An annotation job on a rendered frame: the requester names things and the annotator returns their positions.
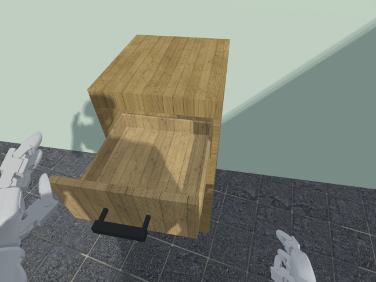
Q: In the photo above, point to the left robot forearm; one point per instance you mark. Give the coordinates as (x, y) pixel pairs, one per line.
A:
(10, 265)

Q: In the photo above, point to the handle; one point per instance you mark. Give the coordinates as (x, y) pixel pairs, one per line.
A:
(120, 230)

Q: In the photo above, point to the drawer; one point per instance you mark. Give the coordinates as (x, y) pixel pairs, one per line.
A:
(147, 165)

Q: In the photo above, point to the cabinet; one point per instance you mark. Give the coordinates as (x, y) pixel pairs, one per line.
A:
(167, 76)

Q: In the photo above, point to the robot left hand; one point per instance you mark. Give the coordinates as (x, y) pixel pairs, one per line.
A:
(15, 170)

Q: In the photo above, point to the robot right hand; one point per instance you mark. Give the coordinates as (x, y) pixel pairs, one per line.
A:
(298, 266)

